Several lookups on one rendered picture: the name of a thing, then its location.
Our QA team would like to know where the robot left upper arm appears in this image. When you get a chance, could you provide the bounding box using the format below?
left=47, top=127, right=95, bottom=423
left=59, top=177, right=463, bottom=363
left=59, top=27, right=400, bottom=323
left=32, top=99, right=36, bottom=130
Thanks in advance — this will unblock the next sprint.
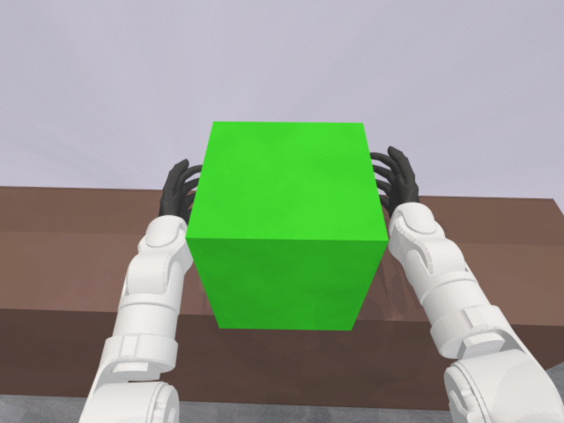
left=81, top=382, right=180, bottom=423

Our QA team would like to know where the left robot hand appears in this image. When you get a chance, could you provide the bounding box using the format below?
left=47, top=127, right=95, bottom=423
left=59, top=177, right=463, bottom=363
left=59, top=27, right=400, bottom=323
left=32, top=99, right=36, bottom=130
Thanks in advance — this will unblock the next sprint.
left=159, top=159, right=203, bottom=226

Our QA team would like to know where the robot right upper arm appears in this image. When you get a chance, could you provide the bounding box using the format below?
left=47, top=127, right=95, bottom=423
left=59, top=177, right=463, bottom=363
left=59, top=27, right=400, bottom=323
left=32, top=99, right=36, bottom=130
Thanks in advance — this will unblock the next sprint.
left=444, top=349, right=564, bottom=423

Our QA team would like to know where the robot right forearm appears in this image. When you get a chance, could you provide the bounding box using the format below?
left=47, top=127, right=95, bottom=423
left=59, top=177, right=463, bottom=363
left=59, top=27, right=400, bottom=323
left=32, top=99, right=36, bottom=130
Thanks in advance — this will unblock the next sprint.
left=388, top=203, right=564, bottom=416

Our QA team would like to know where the pedestal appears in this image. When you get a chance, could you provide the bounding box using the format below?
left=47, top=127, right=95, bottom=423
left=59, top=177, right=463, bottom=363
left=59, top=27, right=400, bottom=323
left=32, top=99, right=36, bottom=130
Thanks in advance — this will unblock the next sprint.
left=0, top=186, right=564, bottom=411

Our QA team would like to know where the carton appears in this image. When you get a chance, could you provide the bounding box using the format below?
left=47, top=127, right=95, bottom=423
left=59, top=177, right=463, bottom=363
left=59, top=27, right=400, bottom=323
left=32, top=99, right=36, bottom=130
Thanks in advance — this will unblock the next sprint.
left=185, top=122, right=389, bottom=330

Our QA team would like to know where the robot left forearm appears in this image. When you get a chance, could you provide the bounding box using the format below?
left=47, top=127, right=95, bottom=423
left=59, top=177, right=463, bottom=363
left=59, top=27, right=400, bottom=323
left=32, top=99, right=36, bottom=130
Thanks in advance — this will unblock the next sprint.
left=78, top=215, right=193, bottom=423

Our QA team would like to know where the right robot hand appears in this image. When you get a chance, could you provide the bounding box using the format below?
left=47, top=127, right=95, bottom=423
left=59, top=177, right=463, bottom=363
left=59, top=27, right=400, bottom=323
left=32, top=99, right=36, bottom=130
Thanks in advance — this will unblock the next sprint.
left=370, top=146, right=420, bottom=219

